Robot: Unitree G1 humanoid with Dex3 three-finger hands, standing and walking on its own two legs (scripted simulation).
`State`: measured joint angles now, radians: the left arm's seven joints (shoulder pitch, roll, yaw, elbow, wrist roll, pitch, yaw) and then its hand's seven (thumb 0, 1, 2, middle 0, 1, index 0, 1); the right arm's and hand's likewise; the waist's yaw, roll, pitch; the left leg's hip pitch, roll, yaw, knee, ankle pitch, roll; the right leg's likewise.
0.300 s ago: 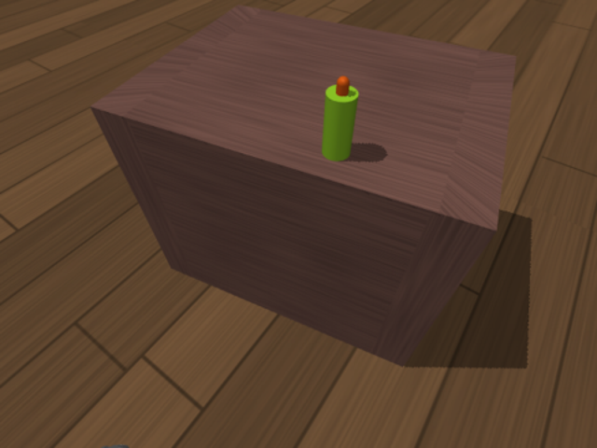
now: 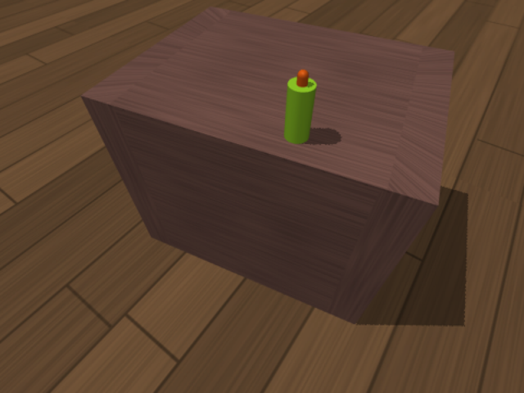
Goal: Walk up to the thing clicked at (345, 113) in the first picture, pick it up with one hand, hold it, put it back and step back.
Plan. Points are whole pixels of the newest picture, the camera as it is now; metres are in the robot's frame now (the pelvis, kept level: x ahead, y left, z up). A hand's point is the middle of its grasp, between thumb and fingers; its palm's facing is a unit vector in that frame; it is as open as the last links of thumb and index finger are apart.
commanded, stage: stand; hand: left
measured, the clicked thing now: (299, 106) +0.66 -0.06 +0.05
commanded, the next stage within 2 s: walk up in 0.82 s
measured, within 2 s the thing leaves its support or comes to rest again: neither
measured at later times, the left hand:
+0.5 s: hand out of the picture +0.07 +0.25 -0.16, palm faces -0.03 -0.94 -0.34, open 7.4 cm
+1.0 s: hand out of the picture +0.09 +0.26 -0.15, palm faces -0.12 -0.93 -0.35, open 7.4 cm
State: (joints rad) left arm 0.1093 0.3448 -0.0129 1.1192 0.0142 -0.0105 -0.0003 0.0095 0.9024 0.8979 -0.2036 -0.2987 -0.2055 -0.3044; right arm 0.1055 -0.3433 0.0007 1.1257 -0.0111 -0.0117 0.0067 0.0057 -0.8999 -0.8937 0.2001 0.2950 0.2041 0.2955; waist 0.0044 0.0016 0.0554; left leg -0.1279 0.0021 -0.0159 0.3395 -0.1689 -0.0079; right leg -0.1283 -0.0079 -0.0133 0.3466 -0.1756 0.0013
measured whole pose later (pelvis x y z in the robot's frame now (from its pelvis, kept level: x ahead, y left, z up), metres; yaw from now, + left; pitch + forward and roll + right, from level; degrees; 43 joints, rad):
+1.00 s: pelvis +0.02 -0.02 -0.01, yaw -6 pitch -2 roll +2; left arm 0.23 0.41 0.08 1.00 0.04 0.04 -0.08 0.01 0.90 0.90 -0.20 -0.30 -0.21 -0.30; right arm 0.20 -0.38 -0.07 0.99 -0.04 -0.07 0.01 0.00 -0.90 -0.89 0.20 0.30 0.21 0.30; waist 0.00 -0.03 0.07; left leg -0.09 0.03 0.08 0.38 -0.25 0.00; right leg -0.40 -0.06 0.03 0.83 -0.38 -0.01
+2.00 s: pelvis +0.21 -0.08 -0.03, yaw -22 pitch -1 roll +0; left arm 0.12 0.40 0.01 0.89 0.00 -0.02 0.01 0.01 0.90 0.90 -0.20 -0.30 -0.21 -0.30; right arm 0.13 -0.39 -0.03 0.94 0.00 -0.01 0.01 0.01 -0.90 -0.89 0.20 0.30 0.20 0.30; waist -0.01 0.00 0.11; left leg -0.30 0.06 0.05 0.71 -0.39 -0.03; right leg -0.31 0.01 0.06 0.73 -0.39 0.01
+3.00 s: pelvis +0.19 -0.06 -0.01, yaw -26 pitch -2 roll +1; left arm 0.11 0.35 0.01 1.09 0.02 0.00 -0.01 0.01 0.90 0.90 -0.20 -0.30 -0.21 -0.30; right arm 0.07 -0.36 -0.04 1.10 -0.01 0.00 0.02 0.01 -0.90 -0.89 0.20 0.30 0.20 0.30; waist 0.00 0.00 0.08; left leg -0.15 0.06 0.13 0.41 -0.21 -0.02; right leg -0.20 0.01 0.13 0.44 -0.20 0.03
